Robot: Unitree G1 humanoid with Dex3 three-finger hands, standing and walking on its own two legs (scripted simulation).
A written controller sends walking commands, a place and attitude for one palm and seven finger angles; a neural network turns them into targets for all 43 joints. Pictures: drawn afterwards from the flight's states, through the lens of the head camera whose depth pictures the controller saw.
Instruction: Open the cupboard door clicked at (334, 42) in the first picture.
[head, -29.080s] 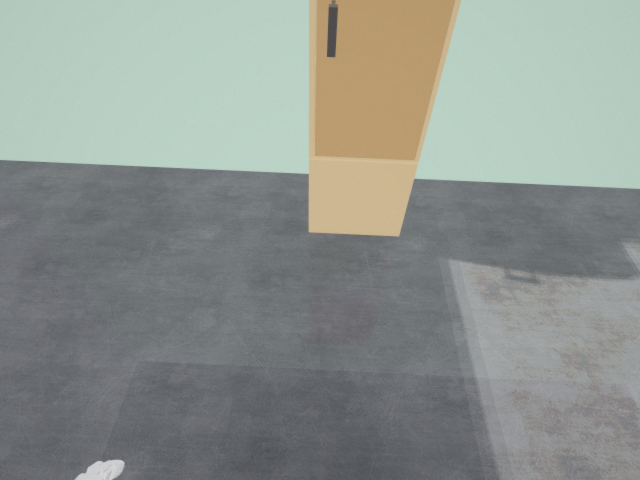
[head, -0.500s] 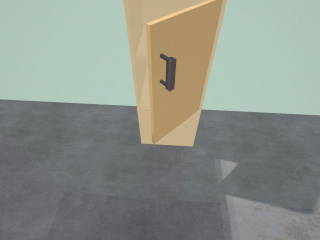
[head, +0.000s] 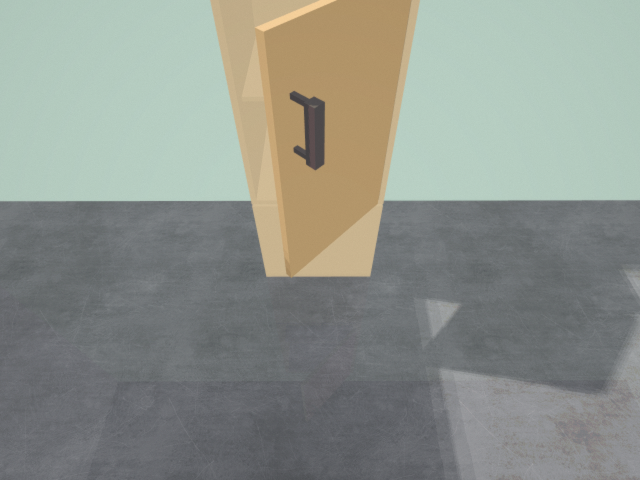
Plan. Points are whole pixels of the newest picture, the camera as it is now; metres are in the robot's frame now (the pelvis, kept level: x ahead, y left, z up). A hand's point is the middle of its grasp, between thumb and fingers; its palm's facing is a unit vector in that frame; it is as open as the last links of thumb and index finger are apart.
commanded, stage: walk to a spot facing it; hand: left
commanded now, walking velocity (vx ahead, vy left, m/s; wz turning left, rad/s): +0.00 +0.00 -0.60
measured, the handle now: (306, 130) +0.62 +0.06 +0.08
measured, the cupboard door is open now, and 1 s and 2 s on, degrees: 47 47 47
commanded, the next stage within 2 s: none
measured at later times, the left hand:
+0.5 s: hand out of the picture +0.09 +0.16 -0.16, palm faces -0.16 -0.95 -0.28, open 7.4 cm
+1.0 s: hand (250, 409) +0.24 +0.13 -0.16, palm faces -0.51 -0.82 -0.25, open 7.4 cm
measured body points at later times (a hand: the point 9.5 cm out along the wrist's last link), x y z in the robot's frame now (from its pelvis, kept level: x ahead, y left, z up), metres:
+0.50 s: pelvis +0.01 -0.03 +0.01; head +0.07 -0.06 +0.45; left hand +0.10 +0.21 -0.13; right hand +0.08 -0.30 -0.14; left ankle +0.01 +0.15 -0.66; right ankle -0.01 -0.10 -0.74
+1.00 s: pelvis +0.04 +0.00 +0.00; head +0.10 -0.04 +0.44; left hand +0.27 +0.17 -0.14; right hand -0.07 -0.24 -0.15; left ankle +0.06 +0.14 -0.74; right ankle -0.03 -0.12 -0.71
